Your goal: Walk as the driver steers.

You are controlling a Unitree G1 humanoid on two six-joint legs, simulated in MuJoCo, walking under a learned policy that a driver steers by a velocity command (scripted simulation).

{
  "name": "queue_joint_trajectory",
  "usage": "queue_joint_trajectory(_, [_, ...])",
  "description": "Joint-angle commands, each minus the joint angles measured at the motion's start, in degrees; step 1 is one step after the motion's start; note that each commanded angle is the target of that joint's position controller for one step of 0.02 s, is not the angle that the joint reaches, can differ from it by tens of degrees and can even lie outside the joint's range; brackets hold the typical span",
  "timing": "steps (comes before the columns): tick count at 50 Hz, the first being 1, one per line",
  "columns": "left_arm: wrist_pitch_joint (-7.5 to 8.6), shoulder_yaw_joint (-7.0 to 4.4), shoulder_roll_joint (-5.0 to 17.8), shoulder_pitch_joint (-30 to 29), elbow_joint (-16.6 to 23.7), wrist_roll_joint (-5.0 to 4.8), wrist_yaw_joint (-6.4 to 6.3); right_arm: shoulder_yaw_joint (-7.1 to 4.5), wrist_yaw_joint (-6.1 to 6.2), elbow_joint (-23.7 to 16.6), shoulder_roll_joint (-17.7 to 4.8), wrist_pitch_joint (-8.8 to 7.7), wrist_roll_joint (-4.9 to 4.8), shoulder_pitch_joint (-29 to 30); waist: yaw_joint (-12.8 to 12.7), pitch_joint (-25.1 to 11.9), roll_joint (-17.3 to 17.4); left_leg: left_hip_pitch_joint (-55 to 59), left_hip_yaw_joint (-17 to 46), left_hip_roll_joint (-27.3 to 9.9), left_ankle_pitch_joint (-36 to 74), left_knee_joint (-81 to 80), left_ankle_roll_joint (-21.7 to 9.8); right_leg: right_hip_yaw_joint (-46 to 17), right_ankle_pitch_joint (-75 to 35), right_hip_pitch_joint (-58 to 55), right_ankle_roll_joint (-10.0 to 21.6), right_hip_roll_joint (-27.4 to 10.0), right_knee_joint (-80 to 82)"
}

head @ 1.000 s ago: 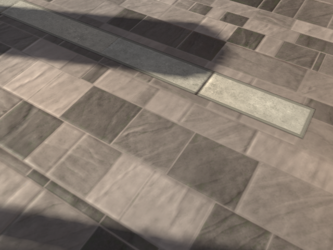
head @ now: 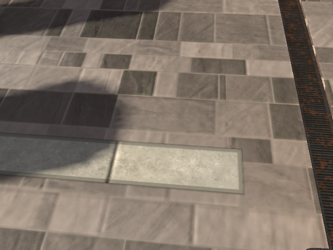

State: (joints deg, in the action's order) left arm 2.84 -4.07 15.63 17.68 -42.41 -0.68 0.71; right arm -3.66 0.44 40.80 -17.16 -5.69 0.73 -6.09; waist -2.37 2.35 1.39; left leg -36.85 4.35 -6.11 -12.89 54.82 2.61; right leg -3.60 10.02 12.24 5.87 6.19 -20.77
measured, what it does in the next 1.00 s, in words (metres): walks ahead, turning right: left foot, then right foot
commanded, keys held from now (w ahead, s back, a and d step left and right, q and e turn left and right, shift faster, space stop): w+e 0.02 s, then e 0.46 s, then no key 0.20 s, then w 0.32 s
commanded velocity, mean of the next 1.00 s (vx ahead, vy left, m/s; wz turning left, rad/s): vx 0.20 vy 0.00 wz -0.41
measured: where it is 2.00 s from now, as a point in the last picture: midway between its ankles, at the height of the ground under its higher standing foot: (226, 181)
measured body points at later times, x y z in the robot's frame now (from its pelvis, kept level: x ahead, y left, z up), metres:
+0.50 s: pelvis +0.18 +0.05 -0.01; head +0.23 +0.04 +0.44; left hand +0.41 +0.28 -0.11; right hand +0.25 -0.25 -0.11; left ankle +0.28 +0.14 -0.75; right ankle +0.17 -0.09 -0.69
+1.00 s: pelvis +0.25 +0.00 +0.00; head +0.25 -0.01 +0.45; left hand +0.44 +0.23 -0.10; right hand +0.27 -0.31 -0.11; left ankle +0.36 +0.11 -0.72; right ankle +0.17 -0.09 -0.75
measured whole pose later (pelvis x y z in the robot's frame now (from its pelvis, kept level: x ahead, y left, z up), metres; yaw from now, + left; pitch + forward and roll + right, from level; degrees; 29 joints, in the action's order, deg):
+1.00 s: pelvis +0.25 +0.00 +0.00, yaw -24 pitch +2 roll +0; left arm 1.8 -3.2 15.9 18.2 -41.1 -0.7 -0.4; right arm -3.4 -2.0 48.2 -17.6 -2.7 -1.0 -8.3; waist -2.4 -1.5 0.9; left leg -24.7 -0.8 -3.0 -13.7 36.1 0.4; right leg -1.1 13.1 7.8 1.7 0.8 -18.9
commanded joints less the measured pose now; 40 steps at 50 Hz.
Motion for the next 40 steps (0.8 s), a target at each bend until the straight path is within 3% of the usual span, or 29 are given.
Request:
queue_joint_trajectory(1, [0.79,-2.66,10.08,-1.86,4.38,-0.46,-1.22,-0.34,-0.16,-3.75,-2.48,-0.17,0.18,2.65,0.82,-2.69,-4.62,3.66,-1.72,2.44,11.54,-12.16,1.4,-9.72,-13.6,2.6,8.52,-11.45,7.36])
queue_joint_trajectory(3, [0.05,-2.82,10.41,-0.34,3.85,-0.48,-1.64,-0.11,-0.63,-4.75,-2.29,-0.53,-0.04,6.6,-0.72,-2.04,-5.92,7.3,-2.82,5.45,17.08,-19.84,1.39,-8.95,-16.68,3.8,6.57,-10.07,4.89])
queue_joint_trajectory(6, [-1.3,-2.98,10.25,2.32,2.92,-0.79,-2.17,-0.76,-1.33,-5.6,-4.01,-0.89,-0.49,8.0,-1.2,-3.83,-7.34,10.25,-1.49,7.87,17.51,-25.12,0.45,-12.93,-17.79,-0.14,4.43,-10.96,-0.8])
queue_joint_trajectory(9, [-2.12,-2.89,9.24,-0.8,4.6,-0.59,-2.84,-1.83,-1.54,-4.63,-6.1,-1.39,-0.27,3.3,2.12,-5.79,-9.08,14.88,-0.3,7.71,14.85,-29.25,-2.12,-17.85,-18.51,-3.9,1.85,-11.06,-9.2])
queue_joint_trajectory(10, [-2.06,-2.51,7.97,-2.44,5.7,-0.58,-2.8,-2.23,-1.22,-4.02,-7.04,-1.72,0.43,-0.29,4.35,-8.09,-8.24,21.6,-0.55,5.86,21.03,-32.45,-3.78,-16.64,-18.35,-2.65,-0.32,-8.17,-15.17])
queue_joint_trajectory(11, [-1.84,-1.36,4.63,-2.4,7.61,0.37,-2.72,-2.85,-0.7,-4.02,-10.48,-1.77,1.73,-5.92,6.04,-15.96,-1.61,36.14,7.65,-4.65,37.35,-28.88,-7.59,-12.78,-5.16,4.07,-3.08,-4.3,-29.61])
queue_joint_trajectory(12, [-1.62,-0.42,1.4,10.75,6.94,0.22,-2.42,-2.72,-0.61,-3.94,-11.78,-0.75,2.59,-7.55,0.68,-24.39,14.09,53.19,26.85,-20.81,53.3,-26.63,-19.16,-8.21,35.26,19.23,-6.58,3.13,-46.67])
queue_joint_trajectory(13, [-1.91,-1.31,8.45,13.96,5.63,-0.65,-2.08,-2.82,-0.83,-3.75,-10.04,0.37,0.28,-7.27,0.81,-26.75,13.46,51.61,33.96,-22.51,36.08,-28.93,-21.16,-7.97,30.83,23.57,-7.95,-2.32,-54.8])
queue_joint_trajectory(14, [-2.9,-2.44,11.66,7.08,5.82,-1.14,-2.27,-1.7,-0.34,-5.33,-5.77,1.24,0.05,-4.5,3.09,-19.28,8.03,45.93,25.21,-17.8,26.3,-30.86,-18.47,-6.02,25.65,26.55,-9.49,-4.37,-57.34])
queue_joint_trajectory(15, [-4.04,-2.74,12.04,2.44,6.66,-0.97,-2.68,-0.9,-0.02,-5.42,-3.99,2.24,0.29,-1.83,3.27,-14.36,4.36,39.22,18.2,-14.25,20.28,-32.44,-16.11,-3.78,21.73,26.95,-10.22,-5.95,-56.06])
queue_joint_trajectory(16, [-5.08,-2.98,11.77,0.36,7.34,-0.68,-3.02,-0.53,0.16,-5.46,-3.5,2.95,0.37,0.31,2.7,-10.37,4.09,32.61,14.0,-11.71,17.27,-34.12,-15.35,-3.05,19.65,25.8,-10.63,-7.37,-54.56])
queue_joint_trajectory(18, [-6.29,-2.4,8.32,1.1,7.94,-0.8,-3.01,-0.95,0.46,-4.66,-5.02,3.4,1.02,2.26,0.92,-6.24,6.58,22.62,6.19,-7.95,15.19,-38.14,-14.55,-0.2,16.81,19.81,-10.5,-8.07,-49.1])
queue_joint_trajectory(20, [-6.25,-1.82,6.18,0.67,8.55,-0.46,-3.08,-1.41,0.65,-3.85,-5.81,3.29,1.03,2.12,1.11,-6.94,7.18,23.12,3.09,-8.56,19.03,-39.2,-16.03,1.28,15.44,18.51,-10.5,-8.46,-43.9])
queue_joint_trajectory(24, [-6.11,-1.39,6.0,-2.98,10.12,-0.02,-2.22,-2.14,0.99,-3.1,-7.55,4.11,0.21,2.96,2.02,-9.88,5.83,25.43,-0.32,-11.35,18.93,-39.68,-17.18,1.99,9.73,14.85,-9.6,-10.5,-34.1])
queue_joint_trajectory(28, [-6.2,-1.21,6.21,-5.15,10.89,0.28,-1.23,-2.33,0.23,-1.6,-8.84,5.04,-0.73,2.05,2.78,-8.59,6.33,24.84,-1.94,-11.29,13.62,-39.04,-16.47,4.07,9.61,9.1,-7.71,-8.84,-24.26])
queue_joint_trajectory(31, [-5.86,-1.39,6.01,-2.27,9.47,0.66,-0.64,-1.86,-0.14,-0.04,-8.43,5.63,-2.18,2.13,0.51,-8.25,5.73,23.74,-3.47,-9.73,9.99,-33.72,-12.79,6.28,2.35,0.08,-4.69,-6.33,-8.33])
queue_joint_trajectory(32, [-5.75,-1.7,7.42,-1.72,9.36,0.99,-0.8,-1.17,-0.35,1.46,-6.37,5.63,-2.21,-0.63,0.58,-7.84,3.5,20.34,-5.43,-7.59,5.71,-30.33,-8.81,3.42,-2.93,-5.23,-2.93,-7.39,-2.41])
queue_joint_trajectory(33, [-5.68,-2.36,11.8,-1.73,10.29,1.45,-1.58,0.31,-0.93,1.02,-1.96,5.37,-0.02,-2.27,3.05,-9.27,-9.68,12.96,-11.53,-1.92,-6.72,-17.61,-2.81,-12.02,-16.67,-11.47,0.67,-19.51,1.27])
queue_joint_trajectory(34, [-5.29,-2.23,13.48,-4.79,11.47,2.62,-1.62,0.16,-0.55,-0.59,-2.78,5.27,0.5,-0.26,2.5,-7.19,-17.44,6.06,-9.75,3.65,-21.62,-10.41,0.4,-21.01,-17.31,-5.96,10.26,-28.07,2.77])
queue_joint_trajectory(35, [-4.27,-1.87,11.19,-3.98,10.98,2.73,-1.46,-0.93,-0.18,-0.52,-6.7,5.54,0.07,2.36,-0.28,-7.27,-12.69,5.39,-5.43,2.65,-21.4,-2.3,0.78,-19.61,-8.46,-4.17,11.64,-26.12,4.37])
queue_joint_trajectory(36, [-3.43,-1.76,10.89,-3.05,9.47,2.09,-1.36,-1.47,-0.44,-0.09,-7.47,5.59,-0.8,1.52,0.07,-6.92,-12.38,2.58,-4.91,2.79,-18.42,1.2,0.36,-17.62,2.5,-5.73,9.74,-23.61,5.9])
queue_joint_trajectory(37, [-2.91,-1.87,10.91,-2.97,8.63,1.16,-1.34,-1.82,-0.51,1.29,-7.31,5.59,-1.07,0.33,0.14,-6.2,-10.93,0.3,-4.5,2.27,-15.19,2.5,-0.07,-16.75,14.29,-6.96,7.53,-21.61,7.25])
queue_joint_trajectory(38, [-2.49,-1.57,10.27,-3.43,8.06,0.57,-1.49,-2.14,-0.56,1.54,-7.93,5.5,-0.96,0.67,0.03,-4.03,-11.45,-2.19,-3.91,1.86,-11.59,2.57,-0.23,-17.2,18.77,-7.26,6.59,-21.23,8.89])
queue_joint_trajectory(40, [-1.89,-0.93,8.8,-3.27,7.47,0.89,-1.96,-2.09,-1.08,1.97,-6.98,4.53,-1.46,1.1,0.61,-2.01,-10.6,-3.19,-3.86,1.91,-6.02,1.5,-0.77,-16.09,18.01,-7.41,6.12,-20.07,11.01])
Velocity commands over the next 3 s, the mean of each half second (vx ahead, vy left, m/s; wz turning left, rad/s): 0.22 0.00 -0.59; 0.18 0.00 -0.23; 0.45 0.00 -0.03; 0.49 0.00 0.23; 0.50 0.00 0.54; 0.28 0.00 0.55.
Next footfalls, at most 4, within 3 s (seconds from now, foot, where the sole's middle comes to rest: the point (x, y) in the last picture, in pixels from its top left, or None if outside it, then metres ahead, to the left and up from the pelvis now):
0.22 left None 0.32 0.13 -0.78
0.64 right None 0.20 -0.11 -0.78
1.10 left None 0.40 0.08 -0.78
1.60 right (252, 210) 0.62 -0.27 -0.78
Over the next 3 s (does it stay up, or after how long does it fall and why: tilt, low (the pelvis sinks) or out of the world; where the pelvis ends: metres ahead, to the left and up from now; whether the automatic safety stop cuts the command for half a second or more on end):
stays up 1.20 -0.24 0.00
